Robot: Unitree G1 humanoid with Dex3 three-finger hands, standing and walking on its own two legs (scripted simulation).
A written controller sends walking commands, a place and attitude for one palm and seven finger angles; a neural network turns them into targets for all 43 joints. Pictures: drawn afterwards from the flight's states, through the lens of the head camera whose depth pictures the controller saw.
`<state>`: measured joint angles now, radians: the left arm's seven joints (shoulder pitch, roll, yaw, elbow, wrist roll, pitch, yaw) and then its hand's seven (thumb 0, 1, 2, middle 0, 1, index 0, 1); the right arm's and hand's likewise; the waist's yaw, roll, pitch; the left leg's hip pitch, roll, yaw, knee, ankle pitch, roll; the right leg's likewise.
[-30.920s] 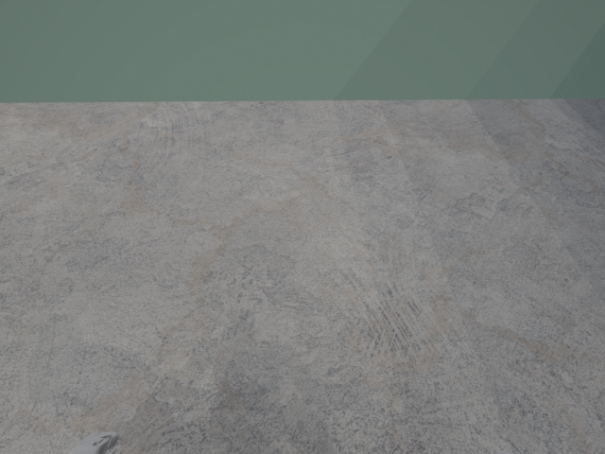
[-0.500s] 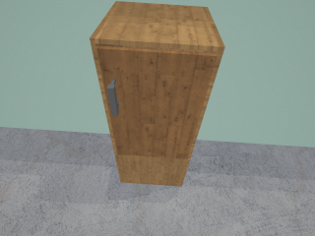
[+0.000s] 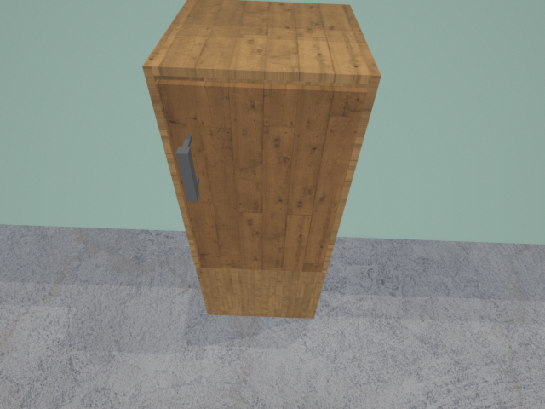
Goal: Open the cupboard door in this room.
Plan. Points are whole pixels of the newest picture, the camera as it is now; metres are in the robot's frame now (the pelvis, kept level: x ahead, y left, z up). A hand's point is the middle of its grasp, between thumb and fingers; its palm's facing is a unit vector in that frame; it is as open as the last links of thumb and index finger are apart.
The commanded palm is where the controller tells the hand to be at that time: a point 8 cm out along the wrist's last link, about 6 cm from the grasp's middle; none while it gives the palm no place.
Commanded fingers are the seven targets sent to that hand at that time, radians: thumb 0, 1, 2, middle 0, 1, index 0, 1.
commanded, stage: raise the hand with hooked fingers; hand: left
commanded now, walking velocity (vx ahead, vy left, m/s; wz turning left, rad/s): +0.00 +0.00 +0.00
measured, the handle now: (190, 168) +0.55 +0.20 +0.03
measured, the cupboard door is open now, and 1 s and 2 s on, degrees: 0 0 0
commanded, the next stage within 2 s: none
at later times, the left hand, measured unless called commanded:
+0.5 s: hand (152, 397) +0.16 +0.19 -0.06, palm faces +0.15 -0.99 +0.00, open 8.9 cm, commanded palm +0.14 +0.24 -0.04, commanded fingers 0.00 0.32 0.65 -0.24 -0.68 -0.24 -0.68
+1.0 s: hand (130, 331) +0.23 +0.23 -0.01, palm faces +0.05 -1.00 -0.07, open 11.9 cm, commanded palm +0.20 +0.28 +0.00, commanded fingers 0.00 -0.27 0.40 -0.28 -1.05 -0.28 -1.05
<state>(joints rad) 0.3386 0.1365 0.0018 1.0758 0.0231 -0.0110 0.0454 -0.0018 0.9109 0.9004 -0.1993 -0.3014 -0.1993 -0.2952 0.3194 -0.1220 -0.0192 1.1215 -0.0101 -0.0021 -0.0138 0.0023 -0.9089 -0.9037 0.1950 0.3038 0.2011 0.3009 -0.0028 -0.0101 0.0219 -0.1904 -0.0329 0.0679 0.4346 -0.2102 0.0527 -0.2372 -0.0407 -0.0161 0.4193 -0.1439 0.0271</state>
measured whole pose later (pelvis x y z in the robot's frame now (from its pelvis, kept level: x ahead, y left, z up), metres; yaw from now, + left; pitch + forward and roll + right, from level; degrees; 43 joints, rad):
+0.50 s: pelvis +0.01 -0.03 -0.09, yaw +4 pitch +11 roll -1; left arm 0.56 0.22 0.19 0.00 -0.28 -0.42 -0.30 0.01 0.54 0.75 -0.23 -0.54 -0.23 -0.53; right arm 0.15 -0.27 -0.07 0.40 0.02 -0.24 -0.02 0.01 -0.91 -0.90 0.19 0.30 0.20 0.30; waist 0.04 -0.04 -0.13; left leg -0.82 0.00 -0.03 1.17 -0.55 0.01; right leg -0.83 0.00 -0.08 1.13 -0.50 -0.03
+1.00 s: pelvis +0.02 -0.02 -0.07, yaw +4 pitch +13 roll -2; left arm 0.36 0.32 0.33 0.05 -0.38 -0.35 -0.43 0.00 -0.04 0.50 -0.27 -0.91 -0.27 -0.90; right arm 0.30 -0.27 -0.01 0.55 0.04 -0.23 -0.05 0.01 -0.90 -0.90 0.20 0.30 0.21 0.30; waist -0.01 0.02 -0.12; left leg -0.78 0.00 -0.03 1.06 -0.52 0.02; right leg -0.78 0.00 -0.08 1.00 -0.45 -0.01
